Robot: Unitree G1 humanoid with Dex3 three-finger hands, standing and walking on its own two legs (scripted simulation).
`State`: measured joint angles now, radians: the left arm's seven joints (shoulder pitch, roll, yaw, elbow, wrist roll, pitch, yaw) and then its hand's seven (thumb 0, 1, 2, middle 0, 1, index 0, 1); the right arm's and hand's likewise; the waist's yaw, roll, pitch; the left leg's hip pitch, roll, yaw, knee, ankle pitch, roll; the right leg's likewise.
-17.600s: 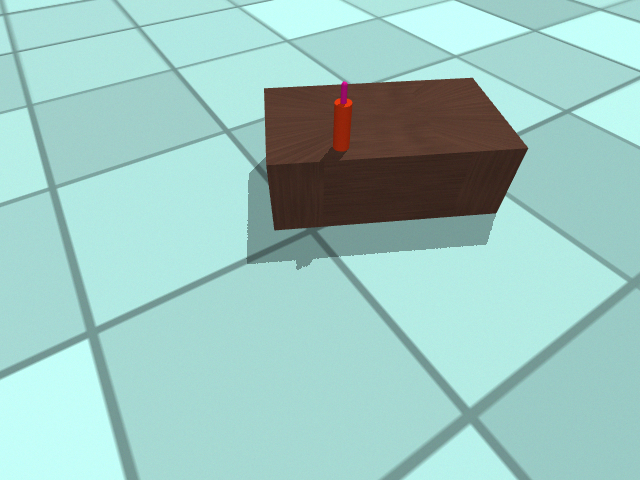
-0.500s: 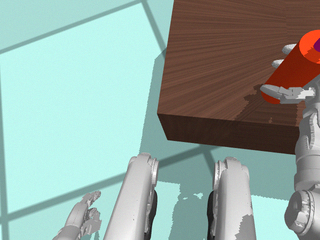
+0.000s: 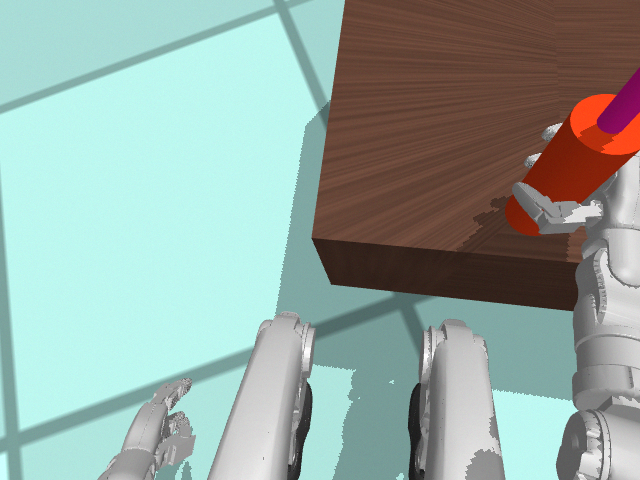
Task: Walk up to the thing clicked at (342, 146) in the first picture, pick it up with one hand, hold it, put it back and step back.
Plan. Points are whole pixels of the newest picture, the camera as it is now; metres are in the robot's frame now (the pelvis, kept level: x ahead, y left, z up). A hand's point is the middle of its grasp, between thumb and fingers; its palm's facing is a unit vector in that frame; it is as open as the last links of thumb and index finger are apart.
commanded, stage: settle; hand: right
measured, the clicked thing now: (579, 158) +0.46 -0.22 +0.03
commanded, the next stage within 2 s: lift in 0.90 s
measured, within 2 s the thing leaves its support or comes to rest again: neither
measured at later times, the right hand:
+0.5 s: hand (591, 137) +0.48 -0.23 +0.05, palm faces +0.18 +0.98 -0.02, open 8.9 cm
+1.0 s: hand (608, 138) +0.46 -0.23 +0.07, palm faces +0.17 +0.98 -0.01, open 8.9 cm
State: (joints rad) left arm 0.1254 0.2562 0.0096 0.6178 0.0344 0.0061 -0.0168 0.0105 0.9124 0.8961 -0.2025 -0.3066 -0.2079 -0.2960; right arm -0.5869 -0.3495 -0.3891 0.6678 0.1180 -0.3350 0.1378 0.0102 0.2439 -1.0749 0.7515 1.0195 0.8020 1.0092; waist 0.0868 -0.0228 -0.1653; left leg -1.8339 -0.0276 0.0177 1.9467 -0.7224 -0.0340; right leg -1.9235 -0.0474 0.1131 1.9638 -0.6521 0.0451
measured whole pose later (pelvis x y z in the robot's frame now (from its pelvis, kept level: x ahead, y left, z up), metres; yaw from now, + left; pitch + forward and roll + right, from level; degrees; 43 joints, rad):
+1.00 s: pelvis +0.01 +0.00 +0.07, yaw -1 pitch +32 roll +4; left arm 0.15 0.24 0.00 0.66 0.03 -0.02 0.01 0.01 0.93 0.88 -0.19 -0.30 -0.20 -0.29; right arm -0.59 -0.36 -0.41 0.77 0.13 -0.40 0.16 0.01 0.26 -1.09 0.75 1.03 0.80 1.02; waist 0.10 -0.02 -0.17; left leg -1.60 -0.03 0.01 1.71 -0.68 -0.03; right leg -1.68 -0.06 0.09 1.73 -0.62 0.04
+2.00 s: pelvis +0.05 -0.01 +0.21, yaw -3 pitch +17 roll +2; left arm 0.20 0.22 0.00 0.67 0.01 -0.07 0.05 0.01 0.90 0.90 -0.20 -0.30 -0.20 -0.29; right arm -0.22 -0.22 -0.21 0.47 0.16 -0.34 0.05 0.01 0.26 -1.09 0.75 1.03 0.80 1.02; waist 0.06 -0.01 -0.10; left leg -0.91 0.00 0.00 1.14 -0.53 -0.03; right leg -0.99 -0.06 0.04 1.18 -0.50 0.03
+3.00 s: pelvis +0.07 -0.01 +0.26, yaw -3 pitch +9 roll +1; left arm 0.22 0.20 0.01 0.70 0.00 -0.06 0.06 0.01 0.91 0.90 -0.20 -0.31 -0.20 -0.30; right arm -0.11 -0.17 -0.13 0.42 0.15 -0.33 -0.01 0.01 0.26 -1.10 0.75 1.03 0.80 1.02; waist 0.04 0.00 -0.04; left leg -0.56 0.01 -0.02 0.85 -0.45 -0.04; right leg -0.63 -0.05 0.01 0.89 -0.42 0.02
